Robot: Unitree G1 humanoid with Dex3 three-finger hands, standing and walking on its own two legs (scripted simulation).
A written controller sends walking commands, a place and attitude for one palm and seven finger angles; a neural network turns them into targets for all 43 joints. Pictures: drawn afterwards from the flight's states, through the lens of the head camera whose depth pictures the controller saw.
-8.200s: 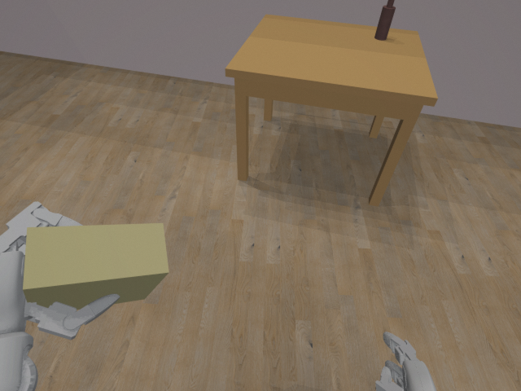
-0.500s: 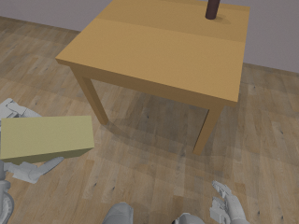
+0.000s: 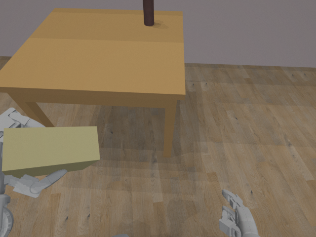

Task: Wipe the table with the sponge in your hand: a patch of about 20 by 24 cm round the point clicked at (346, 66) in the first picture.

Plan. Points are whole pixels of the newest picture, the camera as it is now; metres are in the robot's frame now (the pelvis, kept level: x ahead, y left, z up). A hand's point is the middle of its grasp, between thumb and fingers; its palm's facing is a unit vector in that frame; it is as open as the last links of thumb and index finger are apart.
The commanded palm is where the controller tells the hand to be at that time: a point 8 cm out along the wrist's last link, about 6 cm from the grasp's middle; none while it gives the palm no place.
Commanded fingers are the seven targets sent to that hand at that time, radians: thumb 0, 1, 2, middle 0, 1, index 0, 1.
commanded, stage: turn to face it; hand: left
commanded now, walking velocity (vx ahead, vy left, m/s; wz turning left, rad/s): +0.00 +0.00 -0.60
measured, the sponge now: (65, 152) +0.23 +0.21 +0.15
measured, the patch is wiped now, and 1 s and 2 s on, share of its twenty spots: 0.00 0.00 0.00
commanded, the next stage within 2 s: take the last steps up to it in 0.54 s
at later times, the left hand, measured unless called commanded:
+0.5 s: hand (84, 154) +0.22 +0.16 +0.17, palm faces +0.17 -0.88 -0.45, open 10.3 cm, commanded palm +0.18 +0.20 +0.19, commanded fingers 0.00 0.10 1.30 -1.20 -1.60 -1.20 -1.60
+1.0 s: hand (112, 179) +0.18 +0.10 +0.18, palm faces +0.10 -0.88 -0.47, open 10.3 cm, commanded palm +0.15 +0.16 +0.19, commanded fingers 0.00 0.10 1.30 -1.20 -1.60 -1.20 -1.60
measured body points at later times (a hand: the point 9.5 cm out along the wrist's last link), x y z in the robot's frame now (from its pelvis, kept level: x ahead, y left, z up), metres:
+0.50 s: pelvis -0.05 -0.03 +0.00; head -0.02 -0.02 +0.45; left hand +0.20 +0.21 +0.20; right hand +0.05 -0.31 -0.07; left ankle -0.02 +0.10 -0.73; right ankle -0.04 -0.13 -0.69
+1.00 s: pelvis -0.09 -0.06 +0.01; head -0.07 -0.07 +0.46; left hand +0.17 +0.15 +0.20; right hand -0.05 -0.36 -0.09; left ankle -0.05 +0.06 -0.72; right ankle -0.10 -0.16 -0.73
